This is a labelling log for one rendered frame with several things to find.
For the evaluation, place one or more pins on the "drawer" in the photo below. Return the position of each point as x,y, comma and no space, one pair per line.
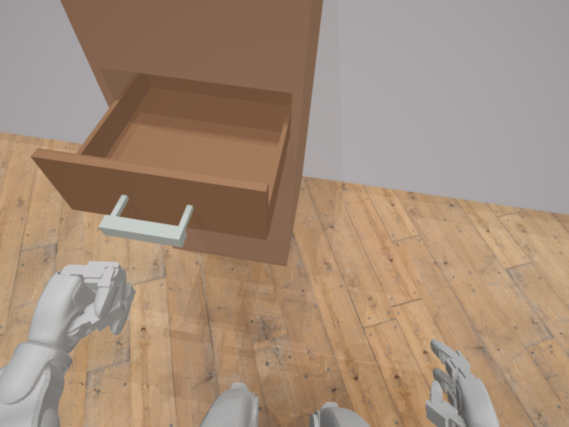
169,142

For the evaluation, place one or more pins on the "left robot hand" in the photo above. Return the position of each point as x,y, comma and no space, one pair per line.
98,289

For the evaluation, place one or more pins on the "cabinet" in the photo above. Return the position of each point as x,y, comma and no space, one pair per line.
262,44

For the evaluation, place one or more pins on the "handle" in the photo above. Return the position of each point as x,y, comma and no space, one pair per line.
153,232

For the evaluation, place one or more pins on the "left robot forearm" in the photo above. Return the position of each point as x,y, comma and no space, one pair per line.
31,385

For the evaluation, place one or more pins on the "right robot hand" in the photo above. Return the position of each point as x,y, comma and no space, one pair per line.
471,405

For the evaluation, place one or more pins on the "robot right thigh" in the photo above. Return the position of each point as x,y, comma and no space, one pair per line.
336,417

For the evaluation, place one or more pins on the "robot thigh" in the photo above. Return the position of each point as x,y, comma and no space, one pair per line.
336,417
233,408

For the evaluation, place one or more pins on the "robot left thigh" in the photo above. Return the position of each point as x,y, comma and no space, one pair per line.
233,408

